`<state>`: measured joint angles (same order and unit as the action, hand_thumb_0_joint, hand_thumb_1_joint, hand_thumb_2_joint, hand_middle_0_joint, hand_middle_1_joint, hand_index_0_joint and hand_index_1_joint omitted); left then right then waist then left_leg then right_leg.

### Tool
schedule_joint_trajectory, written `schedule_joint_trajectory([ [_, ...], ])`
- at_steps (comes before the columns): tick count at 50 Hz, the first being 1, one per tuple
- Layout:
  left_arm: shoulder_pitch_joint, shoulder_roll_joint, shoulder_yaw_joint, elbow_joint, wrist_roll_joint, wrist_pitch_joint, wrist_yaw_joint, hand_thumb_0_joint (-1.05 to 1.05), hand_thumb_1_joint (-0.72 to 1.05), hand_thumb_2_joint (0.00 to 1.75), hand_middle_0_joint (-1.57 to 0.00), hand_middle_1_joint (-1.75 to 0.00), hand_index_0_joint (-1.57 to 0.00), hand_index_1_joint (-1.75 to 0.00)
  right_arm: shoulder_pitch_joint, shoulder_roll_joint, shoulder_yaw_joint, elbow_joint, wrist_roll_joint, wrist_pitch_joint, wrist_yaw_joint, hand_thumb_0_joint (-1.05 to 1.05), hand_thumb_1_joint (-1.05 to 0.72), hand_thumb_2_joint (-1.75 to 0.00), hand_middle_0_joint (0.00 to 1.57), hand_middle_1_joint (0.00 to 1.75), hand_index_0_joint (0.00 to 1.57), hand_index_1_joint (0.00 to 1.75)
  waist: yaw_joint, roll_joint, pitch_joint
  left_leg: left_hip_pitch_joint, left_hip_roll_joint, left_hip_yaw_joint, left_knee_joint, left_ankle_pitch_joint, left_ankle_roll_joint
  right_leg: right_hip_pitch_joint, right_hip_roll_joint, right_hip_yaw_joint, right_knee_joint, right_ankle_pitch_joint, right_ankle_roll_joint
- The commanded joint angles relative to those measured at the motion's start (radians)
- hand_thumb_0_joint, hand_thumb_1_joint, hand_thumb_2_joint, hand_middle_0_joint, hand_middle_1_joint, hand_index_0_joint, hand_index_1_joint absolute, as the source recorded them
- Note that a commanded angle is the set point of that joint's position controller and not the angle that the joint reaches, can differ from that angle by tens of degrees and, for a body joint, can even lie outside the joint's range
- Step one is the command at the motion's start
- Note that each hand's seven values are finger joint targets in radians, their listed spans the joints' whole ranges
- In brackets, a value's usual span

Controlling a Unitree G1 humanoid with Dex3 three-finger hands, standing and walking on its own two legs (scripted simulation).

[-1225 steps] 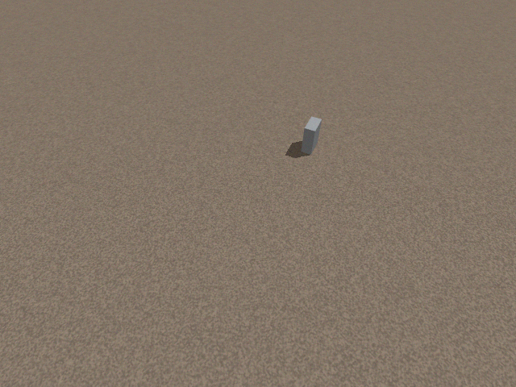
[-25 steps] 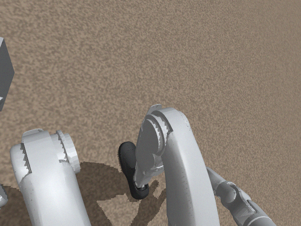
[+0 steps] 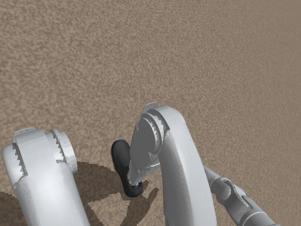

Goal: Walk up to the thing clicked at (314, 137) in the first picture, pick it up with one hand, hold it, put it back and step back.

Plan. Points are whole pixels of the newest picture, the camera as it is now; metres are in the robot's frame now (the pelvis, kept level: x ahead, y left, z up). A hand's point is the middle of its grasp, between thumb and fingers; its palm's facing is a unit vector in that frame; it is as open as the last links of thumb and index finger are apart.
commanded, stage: lower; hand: left
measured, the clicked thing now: out of the picture +0.47 +0.27 -0.19
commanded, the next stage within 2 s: loosen in 0.08 s
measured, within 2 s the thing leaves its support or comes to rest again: rests again in 0.20 s
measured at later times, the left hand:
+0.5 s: hand out of the picture +0.43 +0.30 -0.17, palm faces +0.48 -0.88 +0.01, open 10.6 cm
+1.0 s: hand out of the picture +0.44 +0.30 -0.16, palm faces +0.47 -0.88 +0.03, open 17.1 cm
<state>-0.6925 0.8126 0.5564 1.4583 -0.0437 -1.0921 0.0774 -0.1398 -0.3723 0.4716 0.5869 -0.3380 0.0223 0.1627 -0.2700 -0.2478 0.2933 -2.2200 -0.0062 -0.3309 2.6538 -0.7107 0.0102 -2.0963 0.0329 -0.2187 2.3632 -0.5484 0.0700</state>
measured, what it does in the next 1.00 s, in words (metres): stands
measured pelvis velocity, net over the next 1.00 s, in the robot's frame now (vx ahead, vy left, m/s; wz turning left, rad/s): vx -0.01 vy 0.00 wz -0.02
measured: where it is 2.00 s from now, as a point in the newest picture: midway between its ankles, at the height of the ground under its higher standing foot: (95, 200)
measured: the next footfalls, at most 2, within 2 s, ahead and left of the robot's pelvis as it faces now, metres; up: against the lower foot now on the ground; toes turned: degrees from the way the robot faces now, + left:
none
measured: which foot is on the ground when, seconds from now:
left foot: down 0.00-1.00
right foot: down 0.00-1.00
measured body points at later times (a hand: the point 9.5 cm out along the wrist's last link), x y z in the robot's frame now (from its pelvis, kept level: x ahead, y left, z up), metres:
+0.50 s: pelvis +0.00 +0.00 +0.00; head +0.23 +0.19 +0.33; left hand +0.40 +0.34 -0.17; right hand +0.15 -0.25 -0.03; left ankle +0.08 +0.12 -0.25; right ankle +0.16 -0.13 -0.25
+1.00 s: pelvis -0.01 +0.00 +0.00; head +0.22 +0.20 +0.33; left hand +0.41 +0.35 -0.16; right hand +0.15 -0.25 -0.03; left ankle +0.08 +0.12 -0.25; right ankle +0.16 -0.13 -0.25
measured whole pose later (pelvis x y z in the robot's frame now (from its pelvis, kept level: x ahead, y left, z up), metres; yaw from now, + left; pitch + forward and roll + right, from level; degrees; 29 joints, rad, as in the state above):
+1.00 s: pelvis -0.01 +0.00 +0.00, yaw -1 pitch +12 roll -19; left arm -0.69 0.85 0.56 1.44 -0.04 -1.12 0.07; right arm -0.15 -0.37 0.51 0.56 -0.35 0.02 0.17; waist -0.27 -0.27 0.32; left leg -2.20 0.00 -0.36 2.66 -0.71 0.02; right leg -2.07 0.05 -0.24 2.34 -0.53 0.07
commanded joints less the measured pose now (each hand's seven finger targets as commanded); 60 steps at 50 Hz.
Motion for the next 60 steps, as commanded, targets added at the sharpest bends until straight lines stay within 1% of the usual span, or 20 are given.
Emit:
schedule_joint_trajectory([
  [1, -0.217, 0.178, -0.008, -0.137, 0.01, -0.088, 0.013, 0.0, -0.01, 1.19, -1.16, -1.3, -1.16, -1.32, 0.052, -0.364, -0.11, -0.012, -0.013, 0.01, -0.017, 0.0, -0.92, -0.91, 0.2, 0.3, 0.2, 0.3, -0.111, 0.56, -0.566, 0.402, 0.067, 0.042, -0.379, 0.13, -0.045, 0.284, 0.03, -0.119, -0.118, 0.129, -0.073],
  [9, -0.212, 0.177, -0.023, -0.114, 0.009, -0.1, 0.021, 0.0, -0.02, 1.21, -1.17, -1.31, -1.17, -1.34, 0.034, -0.36, -0.095, -0.026, -0.018, 0.01, -0.015, 0.0, -0.92, -0.91, 0.2, 0.3, 0.2, 0.3, -0.118, 0.531, -0.55, 0.384, 0.068, 0.04, -0.368, 0.105, -0.037, 0.292, 0.038, -0.121, -0.134, 0.113, -0.07],
  [10, -0.21, 0.181, -0.021, -0.108, 0.007, -0.1, 0.022, 0.0, -0.07, 1.13, -1.18, -1.28, -1.2, -1.28, 0.033, -0.36, -0.093, -0.025, -0.018, 0.008, -0.015, 0.0, -0.93, -0.91, 0.2, 0.3, 0.2, 0.3, -0.118, 0.532, -0.542, 0.378, 0.067, 0.042, -0.367, 0.095, -0.037, 0.287, 0.039, -0.12, -0.136, 0.105, -0.071],
  [16, -0.206, 0.202, -0.01, -0.109, 0.005, -0.111, 0.03, 0.0, -0.29, 0.65, -0.95, -0.92, -0.97, -0.9, 0.027, -0.367, -0.087, -0.028, -0.022, 0.01, -0.016, 0.0, -0.93, -0.9, 0.2, 0.3, 0.2, 0.3, -0.112, 0.554, -0.539, 0.396, 0.07, 0.032, -0.375, 0.104, -0.042, 0.284, 0.041, -0.129, -0.129, 0.109, -0.073],
  [19, -0.196, 0.196, -0.009, -0.115, 0.003, -0.114, 0.032, 0.0, -0.43, 0.57, -0.81, -0.75, -0.83, -0.75, 0.03, -0.364, -0.083, -0.027, -0.023, 0.008, -0.015, 0.0, -0.94, -0.91, 0.2, 0.3, 0.2, 0.3, -0.114, 0.548, -0.55, 0.405, 0.072, 0.031, -0.369, 0.128, -0.041, 0.297, 0.042, -0.125, -0.13, 0.13, -0.071],
  [21, -0.195, 0.203, -0.007, -0.087, 0.003, -0.109, 0.034, 0.0, -0.28, 0.7, -0.9, -0.88, -0.91, -0.89, 0.025, -0.367, -0.082, -0.032, -0.024, 0.009, -0.016, 0.0, -0.92, -0.9, 0.2, 0.3, 0.2, 0.3, -0.118, 0.528, -0.529, 0.372, 0.069, 0.038, -0.362, 0.101, -0.034, 0.293, 0.045, -0.126, -0.14, 0.112, -0.07],
  [22, -0.197, 0.205, -0.013, -0.092, 0.003, -0.105, 0.03, 0.0, -0.32, 0.62, -0.88, -0.81, -0.89, -0.81, 0.024, -0.368, -0.082, -0.031, -0.022, 0.008, -0.017, 0.0, -0.93, -0.9, 0.2, 0.3, 0.2, 0.3, -0.116, 0.517, -0.521, 0.36, 0.069, 0.041, -0.361, 0.087, -0.031, 0.293, 0.045, -0.125, -0.145, 0.104, -0.069],
  [23, -0.216, 0.203, -0.02, -0.101, 0.004, -0.107, 0.031, 0.0, -0.39, 0.57, -0.8, -0.73, -0.81, -0.73, 0.029, -0.368, -0.081, -0.031, -0.023, 0.009, -0.017, 0.0, -0.94, -0.91, 0.2, 0.3, 0.2, 0.3, -0.127, 0.524, -0.521, 0.363, 0.069, 0.04, -0.363, 0.082, -0.031, 0.295, 0.045, -0.125, -0.149, 0.098, -0.07],
  [24, -0.2, 0.195, -0.013, -0.097, 0.0, -0.107, 0.031, 0.0, -0.31, 0.49, -0.78, -0.7, -0.79, -0.69, 0.029, -0.367, -0.081, -0.029, -0.023, 0.008, -0.017, 0.0, -0.93, -0.9, 0.2, 0.3, 0.2, 0.3, -0.121, 0.517, -0.527, 0.367, 0.07, 0.035, -0.366, 0.088, -0.032, 0.298, 0.046, -0.128, -0.146, 0.105, -0.068],
  [28, -0.196, 0.198, -0.017, -0.095, 0.007, -0.107, 0.032, 0.0, -0.48, 0.32, -0.51, -0.43, -0.5, -0.45, 0.024, -0.37, -0.081, -0.034, -0.024, 0.008, -0.014, 0.0, -0.93, -0.9, 0.2, 0.3, 0.2, 0.3, -0.116, 0.534, -0.521, 0.388, 0.074, 0.022, -0.381, 0.093, -0.04, 0.278, 0.043, -0.136, -0.133, 0.103, -0.069],
  [32, -0.204, 0.206, -0.012, -0.1, 0.009, -0.107, 0.032, 0.0, -0.6, 0.23, -0.41, -0.32, -0.39, -0.34, 0.024, -0.373, -0.083, -0.034, -0.024, 0.01, -0.014, 0.0, -0.93, -0.9, 0.2, 0.3, 0.2, 0.3, -0.12, 0.546, -0.518, 0.393, 0.075, 0.023, -0.383, 0.084, -0.04, 0.279, 0.043, -0.136, -0.136, 0.096, -0.07],
  [40, -0.197, 0.206, -0.014, -0.101, 0.01, -0.108, 0.034, 0.0, -0.61, 0.06, -0.18, -0.09, -0.16, -0.11, 0.027, -0.368, -0.08, -0.035, -0.025, 0.008, -0.013, 0.0, -0.92, -0.9, 0.2, 0.3, 0.2, 0.3, -0.114, 0.533, -0.52, 0.387, 0.074, 0.027, -0.373, 0.099, -0.036, 0.288, 0.045, -0.131, -0.141, 0.109, -0.07],
  [42, -0.206, 0.192, -0.029, -0.092, 0.01, -0.11, 0.031, 0.0, -0.61, 0.08, -0.12, -0.11, -0.11, -0.12, 0.024, -0.376, -0.082, -0.031, -0.026, 0.01, -0.012, 0.0, -0.92, -0.9, 0.2, 0.3, 0.2, 0.3, -0.131, 0.535, -0.497, 0.385, 0.076, 0.016, -0.385, 0.084, -0.039, 0.276, 0.043, -0.141, -0.137, 0.099, -0.069],
  [45, -0.223, 0.226, -0.016, -0.139, 0.004, -0.117, 0.017, 0.0, -0.61, 0.09, -0.1, -0.09, -0.08, -0.1, 0.017, -0.375, -0.082, -0.034, -0.023, 0.009, -0.015, 0.0, -0.92, -0.9, 0.2, 0.3, 0.2, 0.3, -0.115, 0.545, -0.514, 0.388, 0.077, 0.022, -0.381, 0.075, -0.037, 0.274, 0.045, -0.135, -0.138, 0.091, -0.07],
  [49, -0.208, 0.285, 0.039, -0.225, 0.002, -0.105, -0.011, 0.0, -0.61, 0.07, -0.09, -0.08, -0.08, -0.09, 0.033, -0.383, -0.102, -0.031, -0.017, 0.011, -0.019, 0.0, -0.93, -0.9, 0.2, 0.3, 0.2, 0.3, -0.084, 0.602, -0.562, 0.43, 0.079, 0.029, -0.401, 0.114, -0.047, 0.291, 0.037, -0.127, -0.126, 0.114, -0.072],
  [53, -0.171, 0.304, 0.077, -0.381, 0.002, -0.045, -0.038, 0.0, -0.61, 0.09, -0.08, -0.09, -0.07, -0.11, 0.075, -0.372, -0.143, -0.034, -0.005, 0.025, -0.019, 0.0, -0.93, -0.91, 0.2, 0.3, 0.2, 0.3, -0.028, 0.71, -0.697, 0.53, 0.076, 0.05, -0.438, 0.194, -0.063, 0.299, 0.03, -0.109, -0.118, 0.15, -0.082],
  [55, -0.131, 0.233, 0.026, -0.439, -0.004, 0.013, -0.064, 0.0, -0.61, 0.08, -0.07, -0.08, -0.06, -0.1, 0.088, -0.361, -0.174, -0.038, 0.017, 0.026, -0.021, 0.0, -0.93, -0.91, 0.2, 0.3, 0.2, 0.3, -0.014, 0.737, -0.718, 0.537, 0.071, 0.067, -0.456, 0.201, -0.063, 0.276, 0.025, -0.094, -0.124, 0.156, -0.087],
  [56, -0.099, 0.215, 0.03, -0.465, -0.013, 0.043, -0.075, 0.0, -0.61, 0.07, -0.08, -0.09, -0.07, -0.1, 0.11, -0.363, -0.194, -0.036, 0.027, 0.029, -0.023, 0.0, -0.93, -0.91, 0.2, 0.3, 0.2, 0.3, -0.008, 0.737, -0.736, 0.545, 0.069, 0.072, -0.466, 0.22, -0.066, 0.272, 0.022, -0.09, -0.127, 0.166, -0.087],
  [57, -0.122, 0.182, -0.009, -0.502, -0.021, 0.071, -0.092, 0.0, -0.61, 0.07, -0.07, -0.08, -0.07, -0.09, 0.117, -0.354, -0.206, -0.035, 0.042, 0.029, -0.025, 0.0, -0.94, -0.91, 0.2, 0.3, 0.2, 0.3, -0.014, 0.727, -0.722, 0.506, 0.066, 0.081, -0.47, 0.189, -0.059, 0.254, 0.022, -0.082, -0.134, 0.15, -0.089],
  [60, -0.077, 0.086, -0.063, -0.51, -0.058, 0.153, -0.141, 0.0, -0.61, 0.05, -0.07, -0.08, -0.07, -0.09, 0.137, -0.338, -0.244, -0.033, 0.09, 0.021, -0.032, 0.0, -0.93, -0.9, 0.2, 0.3, 0.2, 0.3, -0.009, 0.621, -0.661, 0.388, 0.053, 0.1, -0.469, 0.099, -0.035, 0.217, 0.02, -0.066, -0.163, 0.108, -0.088],
])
